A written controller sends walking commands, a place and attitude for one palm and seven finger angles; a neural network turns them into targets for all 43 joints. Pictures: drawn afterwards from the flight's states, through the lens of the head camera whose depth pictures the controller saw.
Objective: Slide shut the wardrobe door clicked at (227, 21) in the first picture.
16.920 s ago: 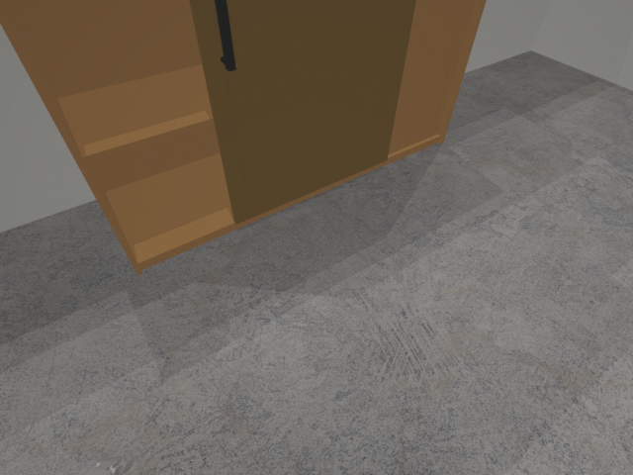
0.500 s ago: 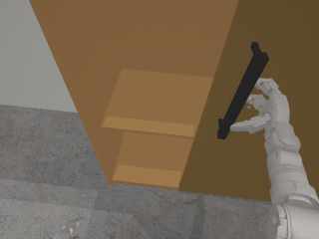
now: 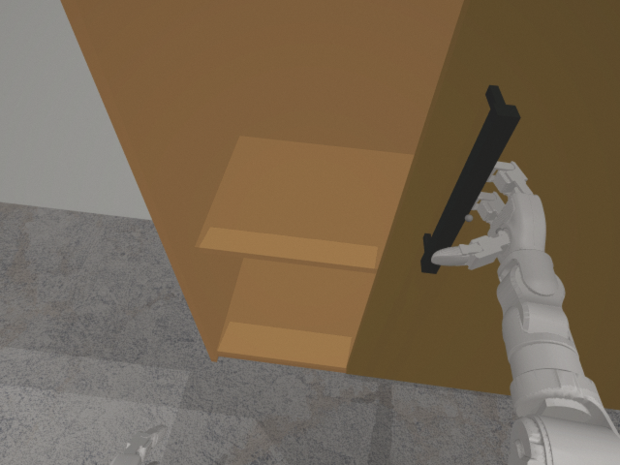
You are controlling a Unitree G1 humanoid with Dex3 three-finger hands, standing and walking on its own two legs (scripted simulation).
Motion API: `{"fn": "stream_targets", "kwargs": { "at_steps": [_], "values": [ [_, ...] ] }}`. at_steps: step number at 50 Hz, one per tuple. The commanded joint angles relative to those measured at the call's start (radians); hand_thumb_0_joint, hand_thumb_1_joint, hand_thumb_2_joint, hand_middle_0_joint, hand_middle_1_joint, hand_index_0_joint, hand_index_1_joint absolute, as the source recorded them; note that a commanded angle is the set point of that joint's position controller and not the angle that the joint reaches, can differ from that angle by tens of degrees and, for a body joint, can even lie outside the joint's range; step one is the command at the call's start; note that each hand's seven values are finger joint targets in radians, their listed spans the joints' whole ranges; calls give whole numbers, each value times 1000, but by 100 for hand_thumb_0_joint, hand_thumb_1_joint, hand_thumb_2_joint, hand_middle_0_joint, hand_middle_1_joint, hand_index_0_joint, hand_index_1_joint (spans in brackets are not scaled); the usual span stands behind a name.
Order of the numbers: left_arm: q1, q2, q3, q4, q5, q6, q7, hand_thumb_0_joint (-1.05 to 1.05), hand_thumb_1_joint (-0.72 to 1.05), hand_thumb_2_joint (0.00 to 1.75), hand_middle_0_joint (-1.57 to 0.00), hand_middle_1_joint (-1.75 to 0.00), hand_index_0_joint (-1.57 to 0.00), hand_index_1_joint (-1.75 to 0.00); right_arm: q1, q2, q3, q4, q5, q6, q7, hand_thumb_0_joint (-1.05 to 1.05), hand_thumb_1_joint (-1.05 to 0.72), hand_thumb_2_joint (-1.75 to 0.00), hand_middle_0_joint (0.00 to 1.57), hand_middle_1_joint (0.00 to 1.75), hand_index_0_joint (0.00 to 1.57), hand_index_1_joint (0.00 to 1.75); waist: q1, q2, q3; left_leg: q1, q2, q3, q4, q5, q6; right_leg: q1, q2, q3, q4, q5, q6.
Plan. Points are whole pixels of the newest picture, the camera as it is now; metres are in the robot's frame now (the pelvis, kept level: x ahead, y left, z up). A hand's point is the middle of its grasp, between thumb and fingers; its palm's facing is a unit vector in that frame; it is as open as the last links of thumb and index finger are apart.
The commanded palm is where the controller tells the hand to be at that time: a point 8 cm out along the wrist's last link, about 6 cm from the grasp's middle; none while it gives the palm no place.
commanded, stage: slide the fingers in behind the handle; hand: right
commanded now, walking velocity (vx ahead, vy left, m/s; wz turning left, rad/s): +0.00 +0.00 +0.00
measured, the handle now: (456, 193) +0.46 -0.15 +0.12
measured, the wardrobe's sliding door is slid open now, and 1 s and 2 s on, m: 0.42 0.42 0.42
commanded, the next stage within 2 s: grip the handle and tug to test in 1.34 s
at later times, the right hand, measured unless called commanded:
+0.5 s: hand (462, 222) +0.40 -0.14 +0.13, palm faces +0.04 +1.00 -0.01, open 14.0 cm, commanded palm +0.38 -0.19 +0.12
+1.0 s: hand (447, 220) +0.40 -0.12 +0.13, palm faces +0.03 +1.00 -0.02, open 14.0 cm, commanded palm +0.38 -0.17 +0.12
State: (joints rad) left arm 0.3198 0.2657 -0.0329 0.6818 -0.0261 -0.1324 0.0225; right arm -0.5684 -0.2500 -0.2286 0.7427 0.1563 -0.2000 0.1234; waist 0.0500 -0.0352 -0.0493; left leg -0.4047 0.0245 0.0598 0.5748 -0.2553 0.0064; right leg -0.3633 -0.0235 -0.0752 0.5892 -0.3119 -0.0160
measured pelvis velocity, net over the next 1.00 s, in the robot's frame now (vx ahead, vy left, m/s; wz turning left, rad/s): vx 0.00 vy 0.01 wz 0.00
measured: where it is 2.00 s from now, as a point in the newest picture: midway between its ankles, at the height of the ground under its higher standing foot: outside the picture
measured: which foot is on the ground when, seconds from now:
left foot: down 0.00-1.00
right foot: down 0.00-1.00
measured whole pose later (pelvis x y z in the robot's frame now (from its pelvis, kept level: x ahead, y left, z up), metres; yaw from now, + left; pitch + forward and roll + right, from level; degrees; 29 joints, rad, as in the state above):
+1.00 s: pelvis +0.00 +0.01 +0.00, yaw +0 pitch +3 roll +0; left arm 0.29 0.26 -0.02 0.69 -0.03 -0.14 0.02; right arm -0.49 -0.18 -0.15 0.60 0.15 -0.15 0.04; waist 0.03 -0.04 -0.04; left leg -0.35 0.02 0.06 0.55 -0.25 0.01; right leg -0.31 -0.03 -0.07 0.55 -0.30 -0.01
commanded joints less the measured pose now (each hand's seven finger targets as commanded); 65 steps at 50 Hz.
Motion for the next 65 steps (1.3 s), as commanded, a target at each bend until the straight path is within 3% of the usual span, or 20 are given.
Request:
{"fn": "stream_targets", "kwargs": {
  "at_steps": [1,11,14,18,19,21,24,30,32,36,39,44,47,49,52,54,57,59,62,65],
  "values": [
    [-32,127,44,-132,-5,-49,14,0,90,90,-20,-30,-20,-30,-420,-217,-50,-287,7,-66,-30,0,50,-30,30,120,30,120,-12,20,-296,171,-24,-33,-62,237,17,100,13,74,-92,196,-8],
    [-53,114,47,-135,-11,-57,4,0,90,90,-20,-30,-20,-30,-323,-109,24,-368,18,-24,-29,0,50,-30,30,120,30,120,-19,5,-286,178,-23,-21,-59,320,18,144,10,70,-86,294,2],
    [-60,118,47,-126,-12,-52,9,0,90,90,-20,-30,-20,-30,-348,-113,25,-356,17,-7,-40,0,50,-30,30,120,30,120,-5,69,-249,170,-23,-26,-77,294,12,119,12,65,-88,244,-7],
    [-71,110,42,-133,-10,-53,13,0,90,90,-20,-30,-20,-30,-355,-118,21,-392,15,-8,-52,0,50,-30,30,120,30,120,-14,34,-274,193,-19,-28,-71,310,15,134,16,67,-91,257,-4],
    [-70,115,42,-126,-9,-49,15,0,90,90,-20,-30,-20,-30,-342,-155,-9,-374,13,-8,-57,0,50,-30,30,120,30,120,-20,76,-260,199,-20,-30,-78,297,14,115,13,69,-93,244,-7],
    [-77,111,38,-127,-11,-48,19,0,90,90,-20,-30,-20,-30,-388,-129,19,-360,15,-11,-54,0,50,-30,30,120,30,120,-4,51,-243,182,-19,-37,-87,256,10,109,19,63,-98,192,-9],
    [-75,113,38,-125,-10,-50,22,0,90,90,-20,-30,-20,-30,-385,-160,-5,-346,15,-20,-50,0,50,-30,30,120,30,120,-17,46,-271,205,-18,-44,-87,266,15,111,21,62,-95,202,-10],
    [-70,108,38,-128,-13,-57,14,0,90,90,-20,-30,-20,-30,-370,-73,61,-321,22,-18,-36,0,50,-30,30,120,30,120,-5,35,-258,180,-21,-31,-82,277,14,119,20,63,-94,216,-7],
    [-59,115,43,-119,-12,-56,14,0,90,90,-20,-30,-20,-30,-379,-89,42,-293,24,-12,-44,0,50,-30,30,120,30,120,-3,86,-257,174,-23,-29,-83,257,11,105,18,67,-94,197,-8],
    [-62,108,44,-129,-6,-55,6,0,90,90,-20,-30,-20,-30,-359,-108,21,-353,9,-20,-67,0,50,-30,30,120,30,120,-26,25,-310,216,-19,-35,-70,312,15,123,21,60,-92,250,-6],
    [-62,110,49,-131,-2,-53,3,0,90,90,-20,-30,-20,-30,-307,-125,0,-363,6,-23,-79,0,50,-30,30,120,30,120,-35,75,-309,237,-20,-36,-69,350,13,112,17,56,-90,280,-9],
    [-73,110,48,-130,-7,-52,6,0,90,90,-20,-30,-20,-30,-316,-119,8,-371,2,-19,-86,0,50,-30,30,120,30,120,-30,72,-263,217,-20,-38,-85,283,13,100,14,53,-103,219,-10],
    [-74,102,47,-128,-8,-59,6,0,90,90,-20,-30,-20,-30,-366,-56,66,-404,3,-20,-91,0,50,-30,30,120,30,120,-11,33,-268,190,-21,-31,-83,277,14,134,14,59,-104,225,-7],
    [-70,112,48,-119,-6,-56,10,0,90,90,-20,-30,-20,-30,-332,-108,18,-356,4,-13,-97,0,50,-30,30,120,30,120,-19,95,-263,201,-21,-35,-93,257,11,110,12,59,-104,203,-10],
    [-76,103,46,-119,-7,-61,12,0,90,90,-20,-30,-20,-30,-394,-54,69,-375,2,-18,-97,0,50,-30,30,120,30,120,-7,47,-261,178,-20,-34,-90,244,12,130,15,62,-106,194,-8],
    [-71,110,44,-115,-6,-57,13,0,90,90,-20,-30,-20,-30,-360,-100,29,-340,-2,-15,-102,0,50,-30,30,120,30,120,-18,69,-261,194,-18,-38,-93,241,12,111,15,60,-105,189,-10],
    [-77,104,43,-116,-8,-57,14,0,90,90,-20,-30,-20,-30,-399,-82,48,-342,0,-22,-96,0,50,-30,30,120,30,120,-10,41,-256,183,-18,-38,-91,237,12,116,16,60,-105,183,-8],
    [-72,110,43,-114,-7,-56,15,0,90,90,-20,-30,-20,-30,-390,-101,29,-313,2,-22,-95,0,50,-30,30,120,30,120,-13,84,-260,192,-18,-40,-94,235,11,104,16,60,-103,181,-11],
    [-75,102,42,-120,-8,-61,13,0,90,90,-20,-30,-20,-30,-409,-56,70,-330,-1,-30,-90,0,50,-30,30,120,30,120,-12,26,-269,178,-19,-33,-80,249,15,126,16,64,-104,200,-5],
    [-65,109,42,-115,-6,-56,12,0,90,90,-20,-30,-20,-30,-388,-91,35,-288,-1,-23,-97,0,50,-30,30,120,30,120,-13,72,-256,183,-18,-36,-87,237,12,101,16,64,-104,186,-7]
  ]
}}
